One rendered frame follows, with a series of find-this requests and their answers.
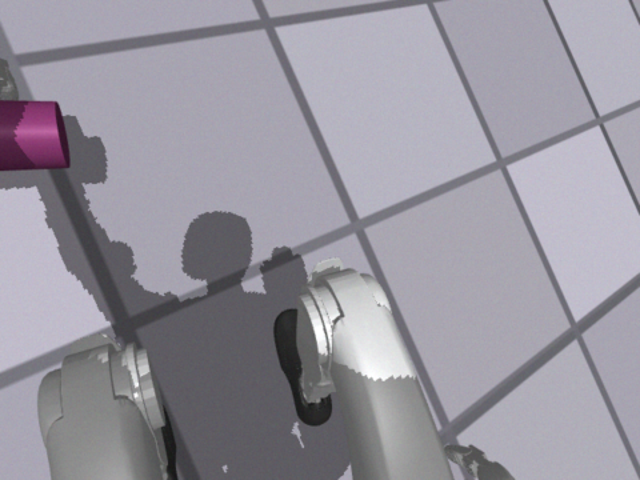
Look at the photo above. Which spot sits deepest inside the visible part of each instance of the left robot foot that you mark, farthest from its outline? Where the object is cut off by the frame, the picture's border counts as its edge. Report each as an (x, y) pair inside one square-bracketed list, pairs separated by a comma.
[(170, 447)]

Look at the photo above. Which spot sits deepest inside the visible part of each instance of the left robot hand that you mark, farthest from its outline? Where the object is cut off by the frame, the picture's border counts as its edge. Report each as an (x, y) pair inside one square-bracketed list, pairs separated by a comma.
[(8, 88)]

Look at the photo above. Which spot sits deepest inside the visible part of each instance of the right robot hand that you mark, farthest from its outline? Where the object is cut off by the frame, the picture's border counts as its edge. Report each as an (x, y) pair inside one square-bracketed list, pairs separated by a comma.
[(476, 463)]

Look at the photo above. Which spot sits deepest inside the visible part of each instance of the bottle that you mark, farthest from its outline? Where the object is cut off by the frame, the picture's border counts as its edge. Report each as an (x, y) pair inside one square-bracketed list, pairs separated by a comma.
[(32, 136)]

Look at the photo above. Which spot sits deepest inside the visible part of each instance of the right robot foot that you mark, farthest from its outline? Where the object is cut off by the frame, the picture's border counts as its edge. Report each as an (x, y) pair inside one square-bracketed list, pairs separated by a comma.
[(285, 340)]

